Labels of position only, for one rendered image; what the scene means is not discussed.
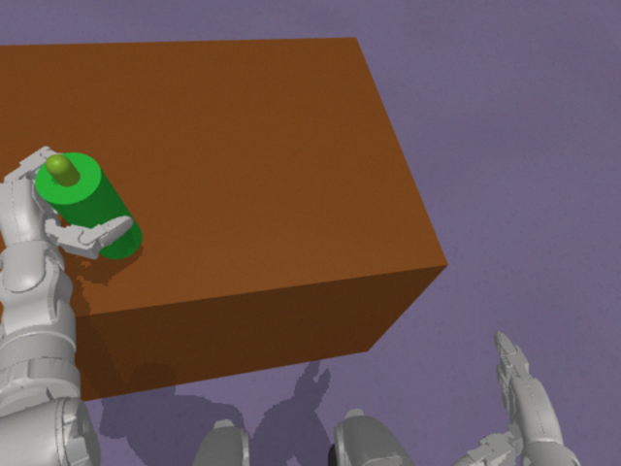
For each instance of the left robot arm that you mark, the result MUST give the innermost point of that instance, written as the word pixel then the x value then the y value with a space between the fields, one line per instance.
pixel 43 420

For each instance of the right robot hand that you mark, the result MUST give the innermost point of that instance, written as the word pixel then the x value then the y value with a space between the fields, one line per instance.
pixel 531 415

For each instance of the bottle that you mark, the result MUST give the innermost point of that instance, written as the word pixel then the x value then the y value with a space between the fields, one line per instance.
pixel 76 187

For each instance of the left robot hand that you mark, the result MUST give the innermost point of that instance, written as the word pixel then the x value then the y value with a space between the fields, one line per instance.
pixel 26 216

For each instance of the right robot arm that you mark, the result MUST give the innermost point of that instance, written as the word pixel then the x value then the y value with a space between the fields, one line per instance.
pixel 547 454

